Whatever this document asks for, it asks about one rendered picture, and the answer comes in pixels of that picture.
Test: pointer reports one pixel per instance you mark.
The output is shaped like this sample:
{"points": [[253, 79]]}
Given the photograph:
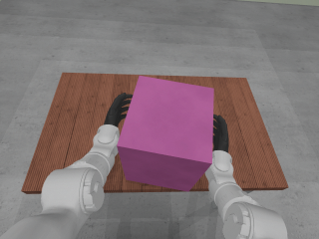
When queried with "left robot hand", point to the left robot hand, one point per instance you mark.
{"points": [[114, 115]]}

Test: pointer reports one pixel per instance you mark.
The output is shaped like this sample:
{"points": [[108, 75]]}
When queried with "table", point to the table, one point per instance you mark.
{"points": [[80, 106]]}

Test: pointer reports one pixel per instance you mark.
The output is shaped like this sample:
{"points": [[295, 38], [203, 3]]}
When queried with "robot right forearm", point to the robot right forearm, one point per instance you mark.
{"points": [[222, 187]]}

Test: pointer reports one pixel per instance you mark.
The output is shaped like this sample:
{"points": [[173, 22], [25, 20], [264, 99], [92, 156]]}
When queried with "right robot upper arm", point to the right robot upper arm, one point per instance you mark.
{"points": [[244, 220]]}

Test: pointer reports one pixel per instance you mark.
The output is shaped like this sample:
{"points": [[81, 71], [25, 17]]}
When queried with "robot left forearm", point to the robot left forearm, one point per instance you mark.
{"points": [[101, 157]]}

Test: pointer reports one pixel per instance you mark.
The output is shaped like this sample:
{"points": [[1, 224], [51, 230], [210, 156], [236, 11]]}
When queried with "carton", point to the carton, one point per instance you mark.
{"points": [[167, 136]]}

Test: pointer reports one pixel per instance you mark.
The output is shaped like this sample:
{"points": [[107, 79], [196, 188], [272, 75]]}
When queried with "right robot hand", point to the right robot hand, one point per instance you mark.
{"points": [[220, 138]]}

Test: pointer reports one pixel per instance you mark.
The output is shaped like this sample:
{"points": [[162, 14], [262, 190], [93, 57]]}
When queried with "left robot upper arm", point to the left robot upper arm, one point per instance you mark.
{"points": [[69, 197]]}

